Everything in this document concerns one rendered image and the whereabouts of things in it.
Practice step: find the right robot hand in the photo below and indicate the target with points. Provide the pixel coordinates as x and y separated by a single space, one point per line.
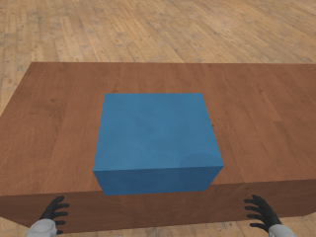
267 214

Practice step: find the left robot hand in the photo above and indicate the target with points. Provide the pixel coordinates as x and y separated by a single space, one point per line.
50 212

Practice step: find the pedestal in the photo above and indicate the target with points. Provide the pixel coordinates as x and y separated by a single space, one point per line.
263 116

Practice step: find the right robot forearm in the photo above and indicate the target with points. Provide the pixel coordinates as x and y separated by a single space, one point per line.
279 230

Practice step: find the carton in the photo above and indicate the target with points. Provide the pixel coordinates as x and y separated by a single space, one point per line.
153 143

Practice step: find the left robot forearm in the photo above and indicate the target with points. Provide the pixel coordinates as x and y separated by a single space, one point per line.
42 228

